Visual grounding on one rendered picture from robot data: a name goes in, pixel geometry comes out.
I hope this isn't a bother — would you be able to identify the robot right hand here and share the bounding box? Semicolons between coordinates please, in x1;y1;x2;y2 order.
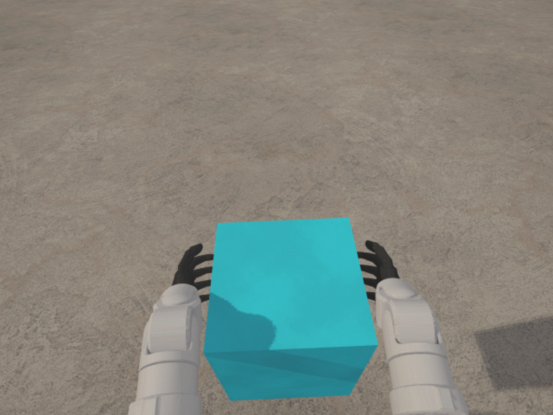
357;240;400;301

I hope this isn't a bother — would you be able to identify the robot right forearm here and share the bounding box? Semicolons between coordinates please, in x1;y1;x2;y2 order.
375;278;469;415

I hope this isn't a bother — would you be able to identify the carton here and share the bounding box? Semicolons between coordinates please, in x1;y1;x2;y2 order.
203;218;378;401

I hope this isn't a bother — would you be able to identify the robot left forearm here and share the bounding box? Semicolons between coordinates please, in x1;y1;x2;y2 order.
128;284;203;415

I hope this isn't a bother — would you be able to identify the robot left hand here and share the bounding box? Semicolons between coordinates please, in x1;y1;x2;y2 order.
172;244;213;302

